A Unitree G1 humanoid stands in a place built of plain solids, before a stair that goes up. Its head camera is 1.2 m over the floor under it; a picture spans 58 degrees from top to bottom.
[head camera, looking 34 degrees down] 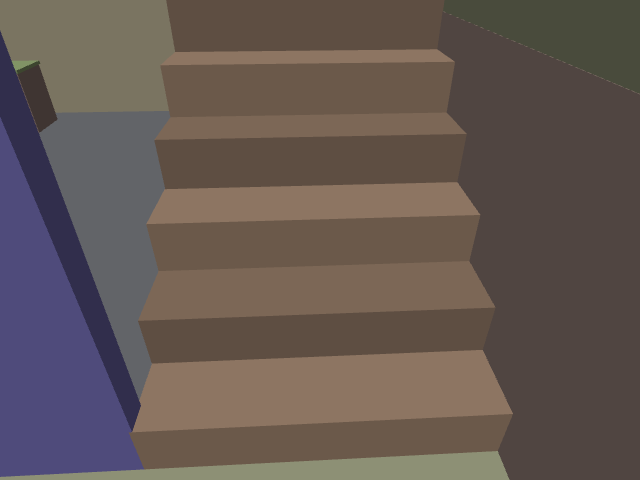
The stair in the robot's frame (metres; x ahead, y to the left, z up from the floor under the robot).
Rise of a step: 0.17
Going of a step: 0.22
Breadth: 1.00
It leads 3 degrees to the left of straight ahead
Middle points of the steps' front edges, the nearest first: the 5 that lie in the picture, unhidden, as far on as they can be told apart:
0.67 -0.01 0.18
0.89 0.00 0.35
1.11 0.01 0.53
1.33 0.02 0.70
1.55 0.04 0.88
